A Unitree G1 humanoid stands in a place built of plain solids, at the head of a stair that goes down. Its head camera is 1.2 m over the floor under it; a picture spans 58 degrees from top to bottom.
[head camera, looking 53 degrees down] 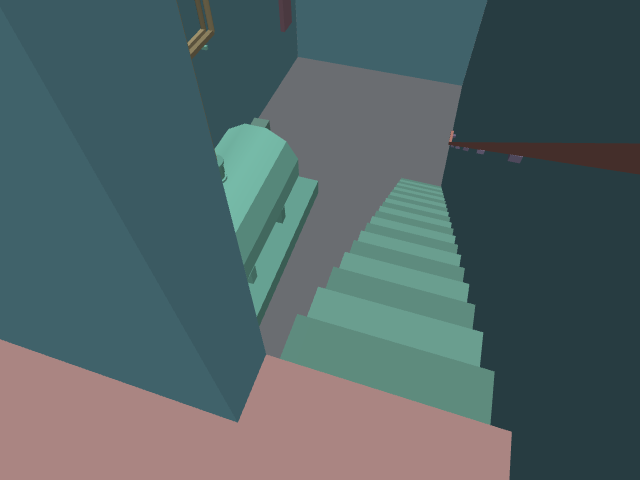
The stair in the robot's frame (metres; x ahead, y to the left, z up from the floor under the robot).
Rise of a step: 0.19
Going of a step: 0.24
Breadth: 0.69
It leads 18 degrees to the right of straight ahead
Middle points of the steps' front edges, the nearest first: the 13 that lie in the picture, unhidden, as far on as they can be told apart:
0.39 -0.17 0.00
0.61 -0.25 -0.19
0.84 -0.32 -0.39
1.07 -0.39 -0.58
1.30 -0.47 -0.77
1.53 -0.54 -0.97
1.76 -0.61 -1.16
1.99 -0.69 -1.35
2.21 -0.76 -1.55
2.44 -0.83 -1.74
2.67 -0.91 -1.93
2.90 -0.98 -2.13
3.13 -1.05 -2.32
